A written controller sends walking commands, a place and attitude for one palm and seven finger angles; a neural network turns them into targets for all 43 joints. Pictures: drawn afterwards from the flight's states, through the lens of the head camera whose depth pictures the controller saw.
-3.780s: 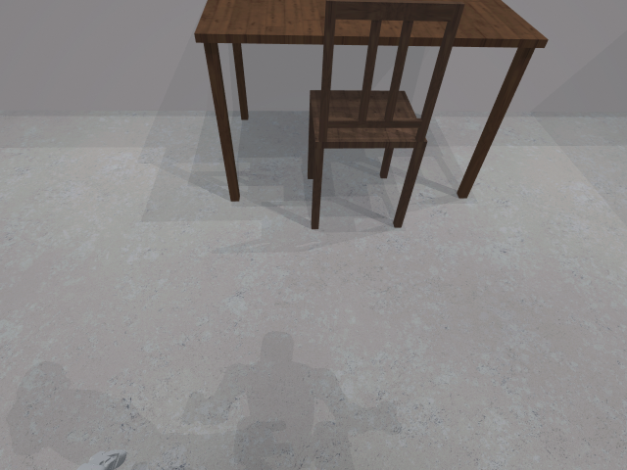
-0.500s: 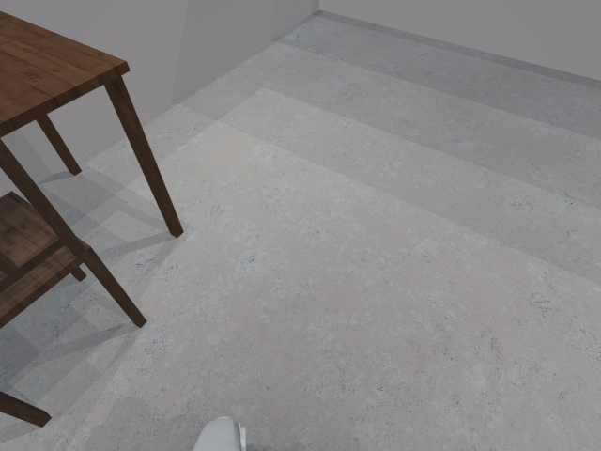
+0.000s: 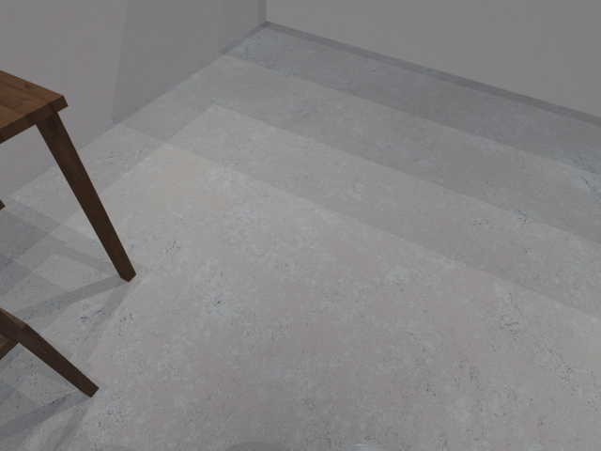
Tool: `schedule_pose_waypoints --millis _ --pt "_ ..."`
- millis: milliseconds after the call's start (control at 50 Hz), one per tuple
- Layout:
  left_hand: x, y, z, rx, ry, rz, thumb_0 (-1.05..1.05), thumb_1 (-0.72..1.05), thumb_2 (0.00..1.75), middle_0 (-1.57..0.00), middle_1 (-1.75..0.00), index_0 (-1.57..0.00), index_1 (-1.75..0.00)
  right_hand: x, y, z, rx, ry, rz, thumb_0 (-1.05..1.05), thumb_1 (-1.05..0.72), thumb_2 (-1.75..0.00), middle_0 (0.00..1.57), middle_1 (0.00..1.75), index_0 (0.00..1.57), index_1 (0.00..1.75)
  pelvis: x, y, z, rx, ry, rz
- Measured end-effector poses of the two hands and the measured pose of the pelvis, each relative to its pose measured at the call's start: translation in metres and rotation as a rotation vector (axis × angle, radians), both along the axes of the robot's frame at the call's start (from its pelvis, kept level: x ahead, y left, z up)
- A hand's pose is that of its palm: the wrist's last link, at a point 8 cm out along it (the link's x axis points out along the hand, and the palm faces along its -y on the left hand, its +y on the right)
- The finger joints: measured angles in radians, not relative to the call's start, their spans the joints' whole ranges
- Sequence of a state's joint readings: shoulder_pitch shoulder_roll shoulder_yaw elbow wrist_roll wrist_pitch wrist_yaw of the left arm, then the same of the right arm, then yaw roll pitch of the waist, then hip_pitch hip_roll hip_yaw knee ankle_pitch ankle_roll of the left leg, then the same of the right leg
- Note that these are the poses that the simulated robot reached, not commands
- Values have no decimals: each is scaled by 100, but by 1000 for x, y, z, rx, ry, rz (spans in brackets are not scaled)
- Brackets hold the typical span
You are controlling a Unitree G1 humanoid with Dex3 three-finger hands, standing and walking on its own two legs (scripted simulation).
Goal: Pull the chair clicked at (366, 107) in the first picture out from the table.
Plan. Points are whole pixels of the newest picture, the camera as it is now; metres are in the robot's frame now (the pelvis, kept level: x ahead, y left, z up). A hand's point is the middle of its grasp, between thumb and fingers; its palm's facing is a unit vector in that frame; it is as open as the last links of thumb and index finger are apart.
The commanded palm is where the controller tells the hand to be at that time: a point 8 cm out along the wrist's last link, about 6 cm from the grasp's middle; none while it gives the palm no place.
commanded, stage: turn to face it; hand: left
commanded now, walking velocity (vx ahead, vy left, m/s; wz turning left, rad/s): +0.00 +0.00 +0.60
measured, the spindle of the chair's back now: out of the picture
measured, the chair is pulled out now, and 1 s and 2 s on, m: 0.00 0.00 0.00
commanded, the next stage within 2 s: take the last steps up to it in 1.92 s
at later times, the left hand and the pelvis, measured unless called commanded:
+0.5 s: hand out of the picture +0.05 +0.20 -0.19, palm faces +0.34 -0.92 -0.20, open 7.4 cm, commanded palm none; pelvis +0.02 -0.01 -0.02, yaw +19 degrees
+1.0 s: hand out of the picture -0.02 +0.23 -0.16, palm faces +0.57 -0.78 -0.26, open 7.4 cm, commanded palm none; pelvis +0.01 -0.01 -0.01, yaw +34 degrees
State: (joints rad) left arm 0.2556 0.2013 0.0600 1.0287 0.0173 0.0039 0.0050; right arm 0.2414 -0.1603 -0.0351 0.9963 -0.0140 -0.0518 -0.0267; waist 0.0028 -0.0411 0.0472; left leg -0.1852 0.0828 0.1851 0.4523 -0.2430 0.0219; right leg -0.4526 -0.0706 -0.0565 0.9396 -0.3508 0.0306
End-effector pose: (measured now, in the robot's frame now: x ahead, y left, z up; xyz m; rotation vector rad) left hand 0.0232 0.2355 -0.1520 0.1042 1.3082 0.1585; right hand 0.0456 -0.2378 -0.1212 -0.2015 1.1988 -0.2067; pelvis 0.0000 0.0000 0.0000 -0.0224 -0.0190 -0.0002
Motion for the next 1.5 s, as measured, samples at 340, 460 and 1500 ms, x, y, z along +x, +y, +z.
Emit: schedule_pose_waypoints --millis 340,460,1500 --pt "70 -30 23 71 -201 96 0 90 90 -20 -30 -20 -30 1 -25 -33 92 241 74 0 -91 -90 20 30 19 29 26 -29 -7 29 2 211" --pt "20 -5 4 66 -148 224 0 90 90 -21 -30 -21 -30 75 -7 -24 41 108 231 0 -91 -90 19 30 19 29 20 -16 -14 11 2 296" --pt "-223 -82 -5 71 14 918 0 90 90 -21 -30 -21 -30 207 122 -14 -38 24 990 0 -91 -90 19 30 19 29 -19 -24 -19 -1 41 958"
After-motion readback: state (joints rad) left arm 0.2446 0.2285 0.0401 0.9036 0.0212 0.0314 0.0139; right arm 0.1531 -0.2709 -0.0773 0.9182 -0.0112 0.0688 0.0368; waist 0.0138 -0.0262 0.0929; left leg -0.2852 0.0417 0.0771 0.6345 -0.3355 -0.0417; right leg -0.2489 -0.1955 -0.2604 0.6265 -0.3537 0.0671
